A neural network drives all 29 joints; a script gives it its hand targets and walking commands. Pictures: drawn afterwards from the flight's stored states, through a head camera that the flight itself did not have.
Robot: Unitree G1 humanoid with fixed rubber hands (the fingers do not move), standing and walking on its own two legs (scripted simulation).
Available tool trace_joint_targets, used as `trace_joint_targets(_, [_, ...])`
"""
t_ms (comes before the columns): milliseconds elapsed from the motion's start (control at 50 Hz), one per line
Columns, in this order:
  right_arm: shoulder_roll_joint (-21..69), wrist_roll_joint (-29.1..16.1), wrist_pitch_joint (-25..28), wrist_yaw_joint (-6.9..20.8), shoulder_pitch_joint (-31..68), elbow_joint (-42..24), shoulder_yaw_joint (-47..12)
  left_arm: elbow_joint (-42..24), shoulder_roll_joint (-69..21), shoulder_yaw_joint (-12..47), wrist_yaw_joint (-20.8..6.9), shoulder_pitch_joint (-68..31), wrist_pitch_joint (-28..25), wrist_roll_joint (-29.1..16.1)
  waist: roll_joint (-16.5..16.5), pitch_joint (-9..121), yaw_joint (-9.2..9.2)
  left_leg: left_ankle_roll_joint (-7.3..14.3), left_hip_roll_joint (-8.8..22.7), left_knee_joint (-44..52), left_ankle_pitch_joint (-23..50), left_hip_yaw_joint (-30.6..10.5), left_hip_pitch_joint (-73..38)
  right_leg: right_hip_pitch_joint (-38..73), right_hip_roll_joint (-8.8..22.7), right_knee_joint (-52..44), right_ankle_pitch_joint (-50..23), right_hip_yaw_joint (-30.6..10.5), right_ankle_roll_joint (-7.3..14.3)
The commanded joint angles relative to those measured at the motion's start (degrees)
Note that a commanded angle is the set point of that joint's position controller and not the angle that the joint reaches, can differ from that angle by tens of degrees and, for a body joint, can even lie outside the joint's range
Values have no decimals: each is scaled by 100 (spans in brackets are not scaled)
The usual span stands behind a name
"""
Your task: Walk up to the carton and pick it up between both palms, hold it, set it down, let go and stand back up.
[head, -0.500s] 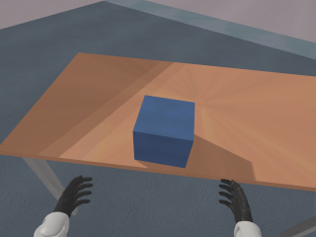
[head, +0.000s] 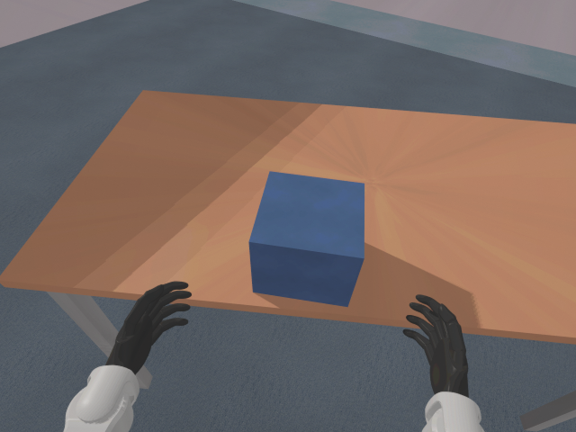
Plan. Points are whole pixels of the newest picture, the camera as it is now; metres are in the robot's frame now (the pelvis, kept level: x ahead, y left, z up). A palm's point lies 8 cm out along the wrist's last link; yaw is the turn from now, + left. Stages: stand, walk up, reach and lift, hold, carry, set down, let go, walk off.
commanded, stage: reach and lift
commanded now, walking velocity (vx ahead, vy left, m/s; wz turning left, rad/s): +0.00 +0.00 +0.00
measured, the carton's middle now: (308, 238) +0.42 -0.02 +0.00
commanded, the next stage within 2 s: none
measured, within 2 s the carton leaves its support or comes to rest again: neither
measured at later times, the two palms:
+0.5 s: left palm (158, 270) +0.30 +0.19 +0.08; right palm (441, 299) +0.27 -0.19 +0.07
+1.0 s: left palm (180, 199) +0.38 +0.17 +0.13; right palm (445, 238) +0.34 -0.19 +0.12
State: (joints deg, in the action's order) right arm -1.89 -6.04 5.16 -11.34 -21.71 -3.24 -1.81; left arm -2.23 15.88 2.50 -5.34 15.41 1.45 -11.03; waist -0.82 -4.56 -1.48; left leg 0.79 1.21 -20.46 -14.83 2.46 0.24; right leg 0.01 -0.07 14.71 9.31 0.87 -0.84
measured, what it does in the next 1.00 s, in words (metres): stands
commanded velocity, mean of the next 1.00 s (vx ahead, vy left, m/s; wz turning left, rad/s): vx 0.00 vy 0.00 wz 0.00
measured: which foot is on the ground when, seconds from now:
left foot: down 0.00-1.00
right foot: down 0.00-1.00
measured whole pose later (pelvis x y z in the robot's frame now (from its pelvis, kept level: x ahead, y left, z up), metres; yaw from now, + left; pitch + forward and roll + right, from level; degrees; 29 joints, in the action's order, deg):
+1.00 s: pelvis -0.01 -0.01 +0.00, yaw +0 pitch +0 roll -1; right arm -6.5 -14.4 -15.2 -15.5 26.2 17.2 2.1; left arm 20.6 15.6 -6.3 -2.9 -33.0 26.3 -7.7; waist 0.4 -2.2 3.2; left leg 0.4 1.3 -20.6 -12.9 2.8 7.6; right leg -8.3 -0.4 16.8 8.4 -0.1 -0.6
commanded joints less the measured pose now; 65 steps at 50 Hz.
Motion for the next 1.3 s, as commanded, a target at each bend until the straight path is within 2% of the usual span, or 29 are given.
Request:
trace_joint_targets(0, [-213,53,-336,-1,1108,-603,178,-386,445,-372,132,-1224,113,45,-321,111,-90,-184,148,536,633,-142,797,110,69,-86,222,-266,467])
trace_joint_targets(60, [-297,-2,-629,36,1712,-469,279,-333,400,-363,227,-1824,445,64,-346,158,-36,-130,167,708,107,-116,1057,187,61,-14,368,-278,444])
trace_joint_targets(100, [-294,-67,-754,27,1983,-469,306,-418,402,-324,271,-2156,569,-5,-313,353,29,-123,160,695,145,-90,1060,199,61,35,264,-287,396])
trace_joint_targets(220, [-357,-288,-1101,-86,2374,-123,338,-154,387,-519,226,-2674,906,28,-274,837,129,-239,80,404,1243,-44,596,274,65,94,-589,-289,275])
trace_joint_targets(320, [-537,-514,-1251,-290,2763,-272,179,-200,301,-700,71,-2862,1464,105,5,1139,151,-313,-34,189,2134,-14,394,699,4,260,-1918,-227,93])
trace_joint_targets(380, [-621,-612,-1230,-365,3016,-433,103,-381,282,-849,41,-3081,1775,152,132,1336,195,-343,-114,127,2465,43,373,863,-64,390,-2591,-149,-26])
trace_joint_targets(440, [-703,-673,-1237,-398,3276,-433,86,-440,294,-988,33,-3374,1981,232,154,1403,234,-351,-154,121,2569,77,362,900,-102,432,-2857,-105,-71])
trace_joint_targets(480, [-747,-705,-1286,-410,3456,-357,94,-395,303,-1054,25,-3601,2067,286,133,1390,262,-342,-161,153,2487,86,375,887,-109,425,-2843,-101,-74])
trace_joint_targets(500, [-847,-643,-1368,-416,4045,-467,328,-548,492,-1005,50,-4160,2085,230,23,1429,319,-352,-104,232,2064,85,402,664,-116,360,-2281,-110,-92])
trace_joint_targets(540, [-812,-694,-1503,-394,4169,-321,317,-447,480,-987,104,-4319,2135,229,-55,1326,285,-309,-79,270,1835,113,405,528,-138,284,-1839,-101,-23])
trace_joint_targets(620, [-806,-809,-1809,-341,4754,331,309,293,417,-941,121,-4968,2321,271,-249,1193,337,-248,-31,389,1322,123,558,245,-115,179,-1201,-136,96])
trace_joint_targets(680, [-802,-855,-2010,-355,5187,770,322,814,503,-995,98,-5399,2388,301,-164,1303,394,-140,-36,482,866,123,721,210,-81,162,-927,-150,89])
trace_joint_targets(720, [-838,-883,-2061,-355,5475,1008,395,937,486,-949,141,-5718,2396,330,-246,1464,449,-150,-12,482,830,88,723,158,-125,202,-824,-93,113])
trace_joint_targets(780, [-869,-912,-1995,-360,5830,1143,429,1045,554,-1006,221,-6033,2386,370,-267,1901,435,-190,-33,314,1255,123,581,204,-188,287,-1107,-33,99])
trace_joint_targets(840, [-945,-840,-1888,-410,6355,970,549,1250,673,-1078,261,-6394,2376,321,-70,2325,458,-201,-89,147,1552,159,516,305,-230,368,-1547,24,9])
trace_joint_targets(940, [-902,-815,-1876,-443,6648,1468,469,1809,655,-1126,231,-6752,2299,398,80,2409,494,-188,-129,100,1817,141,530,554,-253,438,-2056,28,-74])
trace_joint_targets(980, [-881,-845,-1952,-482,6857,1782,436,2126,667,-1112,170,-6972,2308,441,56,2279,563,-189,-146,110,1818,118,605,593,-237,428,-2208,14,-88])
trace_joint_targets(1000, [-884,-876,-1978,-502,6868,1815,388,2193,654,-1111,149,-6976,2297,447,141,2309,585,-177,-159,122,1815,110,604,671,-243,446,-2367,2,-112])
trace_joint_targets(1040, [-931,-1000,-1964,-537,6982,1849,338,2073,712,-1132,152,-7138,2296,514,10,2382,571,-232,-159,78,2142,95,528,717,-270,503,-2689,10,-125])
trace_joint_targets(1140, [-1003,-1131,-1986,-493,7541,2393,329,2541,748,-1063,173,-7661,2246,530,-148,2228,616,-259,-173,98,2077,93,579,579,-269,423,-2573,35,-73])
trace_joint_targets(1180, [-1075,-1090,-1910,-476,7901,2454,476,2596,774,-960,238,-8065,2161,483,-300,2485,682,-314,-150,74,2019,71,519,444,-274,408,-2435,76,-45])
trace_joint_targets(1220, [-1127,-1061,-1880,-435,8205,2778,543,2876,759,-859,313,-8436,2084,478,-491,2628,716,-349,-128,41,1965,55,410,189,-284,369,-2225,116,9])
trace_joint_targets(1240, [-1118,-1015,-1891,-410,8395,2976,571,3153,806,-866,336,-8615,2036,450,-434,2605,716,-321,-131,39,1834,56,469,126,-266,342,-2093,116,12])
trace_joint_targets(1260, [-1150,-938,-1850,-405,8444,3012,713,3086,814,-836,383,-8769,1952,440,-477,2829,794,-348,-126,39,1749,50,430,93,-277,350,-2023,151,14])
trace_joint_targets(1280, [-1167,-874,-1809,-399,8550,3063,740,3190,787,-833,423,-8806,1922,432,-425,2955,793,-356,-89,9,1847,30,338,44,-305,366,-2068,191,21])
